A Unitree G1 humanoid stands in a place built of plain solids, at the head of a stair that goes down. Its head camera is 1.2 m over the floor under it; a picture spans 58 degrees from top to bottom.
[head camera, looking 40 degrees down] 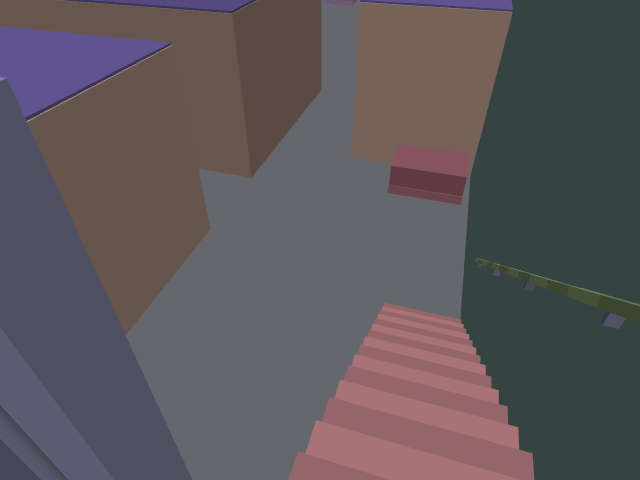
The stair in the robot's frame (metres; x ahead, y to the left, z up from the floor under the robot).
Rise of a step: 0.17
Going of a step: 0.21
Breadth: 0.90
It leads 17 degrees to the right of straight ahead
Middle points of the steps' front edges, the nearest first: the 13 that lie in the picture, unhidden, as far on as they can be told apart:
0.76 -0.41 -0.51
0.96 -0.47 -0.68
1.16 -0.54 -0.85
1.36 -0.60 -1.02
1.56 -0.66 -1.19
1.76 -0.72 -1.36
1.96 -0.78 -1.53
2.16 -0.84 -1.70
2.36 -0.90 -1.87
2.56 -0.96 -2.04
2.76 -1.02 -2.21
2.97 -1.08 -2.38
3.17 -1.14 -2.55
